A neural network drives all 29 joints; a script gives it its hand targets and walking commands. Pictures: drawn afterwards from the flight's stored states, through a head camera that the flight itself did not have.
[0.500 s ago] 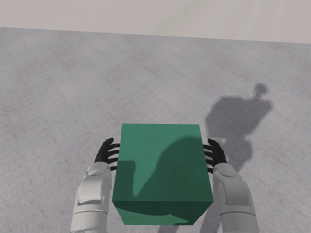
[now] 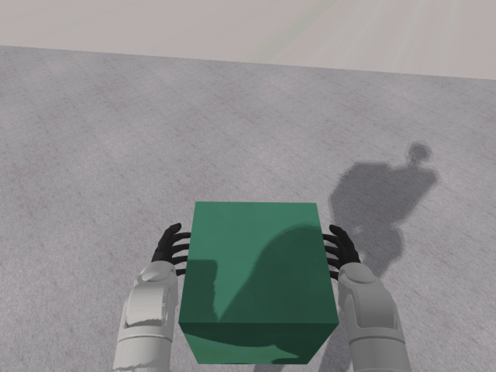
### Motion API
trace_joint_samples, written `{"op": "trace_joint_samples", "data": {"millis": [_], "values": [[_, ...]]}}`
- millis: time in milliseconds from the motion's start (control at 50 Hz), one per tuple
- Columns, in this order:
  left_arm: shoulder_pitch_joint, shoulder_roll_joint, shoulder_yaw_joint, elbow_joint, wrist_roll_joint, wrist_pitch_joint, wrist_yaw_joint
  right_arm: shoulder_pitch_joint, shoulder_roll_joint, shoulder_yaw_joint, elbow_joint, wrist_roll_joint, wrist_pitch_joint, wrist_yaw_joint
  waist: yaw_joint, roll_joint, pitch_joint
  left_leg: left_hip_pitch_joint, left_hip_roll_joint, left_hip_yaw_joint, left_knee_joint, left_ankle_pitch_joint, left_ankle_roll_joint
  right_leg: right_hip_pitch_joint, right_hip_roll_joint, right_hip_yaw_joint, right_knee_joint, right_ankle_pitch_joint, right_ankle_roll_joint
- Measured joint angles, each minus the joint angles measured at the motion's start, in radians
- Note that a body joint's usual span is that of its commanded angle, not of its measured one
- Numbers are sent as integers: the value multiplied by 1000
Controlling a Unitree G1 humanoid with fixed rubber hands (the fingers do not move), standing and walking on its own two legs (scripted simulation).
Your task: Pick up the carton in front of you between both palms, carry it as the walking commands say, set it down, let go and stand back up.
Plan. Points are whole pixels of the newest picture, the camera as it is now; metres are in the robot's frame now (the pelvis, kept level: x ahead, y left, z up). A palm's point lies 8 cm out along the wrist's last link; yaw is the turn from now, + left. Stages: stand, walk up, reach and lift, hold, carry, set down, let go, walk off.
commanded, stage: hold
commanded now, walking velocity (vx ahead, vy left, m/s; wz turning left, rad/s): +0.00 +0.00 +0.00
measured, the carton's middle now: (254, 287) +0.28 +0.00 -0.05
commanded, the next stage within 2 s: set down in 0.08 s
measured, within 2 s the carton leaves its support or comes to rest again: neither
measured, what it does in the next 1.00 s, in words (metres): lowers itself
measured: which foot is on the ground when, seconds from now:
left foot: down 0.00-1.00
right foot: down 0.00-1.00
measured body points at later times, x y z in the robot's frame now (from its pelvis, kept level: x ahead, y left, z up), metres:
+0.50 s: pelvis -0.06 +0.00 -0.03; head -0.02 +0.00 +0.41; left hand +0.33 +0.14 -0.02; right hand +0.31 -0.16 -0.02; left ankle +0.03 +0.11 -0.74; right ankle +0.01 -0.11 -0.74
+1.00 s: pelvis -0.04 +0.01 -0.15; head +0.19 +0.00 +0.24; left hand +0.40 +0.14 -0.23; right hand +0.38 -0.16 -0.23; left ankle +0.03 +0.11 -0.74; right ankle +0.01 -0.11 -0.74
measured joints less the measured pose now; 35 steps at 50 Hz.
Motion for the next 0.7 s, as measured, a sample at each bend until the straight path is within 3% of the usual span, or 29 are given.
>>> {"op": "trace_joint_samples", "data": {"millis": [180,300,420,560,700], "values": [[-97,-17,74,118,43,4,-17,-97,16,-75,119,-46,4,19,-3,4,12,-14,0,-4,60,-4,3,-16,3,1,62,-3,-5],[-298,-35,261,337,124,-78,-42,-299,48,-262,342,-134,-83,40,7,5,42,-75,-26,-49,176,-67,11,-83,20,29,172,-48,-14],[-498,-22,408,514,226,-167,-60,-496,40,-424,504,-234,-165,55,-8,6,89,-187,-32,-56,274,-86,16,-194,32,42,269,-64,-17],[-593,-9,465,567,270,-287,-74,-577,39,-480,526,-278,-272,59,-11,10,114,-458,-32,-51,406,-89,7,-469,40,50,404,-76,-1],[-595,15,378,503,173,-460,-52,-574,18,-395,461,-179,-448,32,-12,8,122,-825,-38,-53,555,-110,4,-835,39,43,555,-101,3]]}}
